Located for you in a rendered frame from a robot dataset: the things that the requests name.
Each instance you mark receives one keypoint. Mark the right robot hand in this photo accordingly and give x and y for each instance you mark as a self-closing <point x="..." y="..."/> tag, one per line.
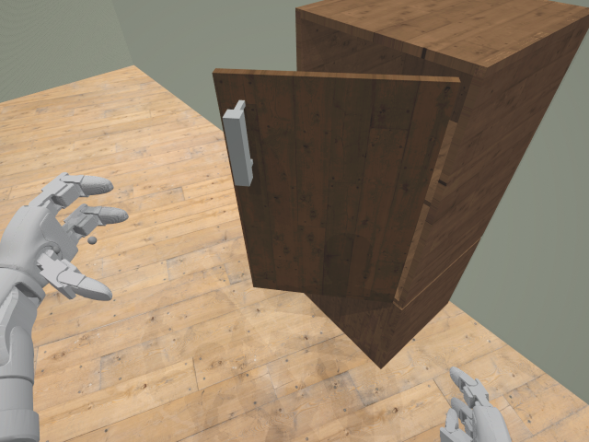
<point x="482" y="424"/>

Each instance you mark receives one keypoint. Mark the handle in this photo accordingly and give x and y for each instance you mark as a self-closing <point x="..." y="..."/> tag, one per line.
<point x="237" y="142"/>

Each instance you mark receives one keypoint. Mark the left robot hand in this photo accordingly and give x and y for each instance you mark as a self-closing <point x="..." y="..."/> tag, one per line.
<point x="27" y="242"/>

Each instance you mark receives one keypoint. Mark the cupboard door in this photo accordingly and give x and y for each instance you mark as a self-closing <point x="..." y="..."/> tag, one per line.
<point x="341" y="166"/>

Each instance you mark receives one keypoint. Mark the robot left forearm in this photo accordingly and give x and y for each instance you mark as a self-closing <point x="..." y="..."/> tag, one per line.
<point x="20" y="296"/>

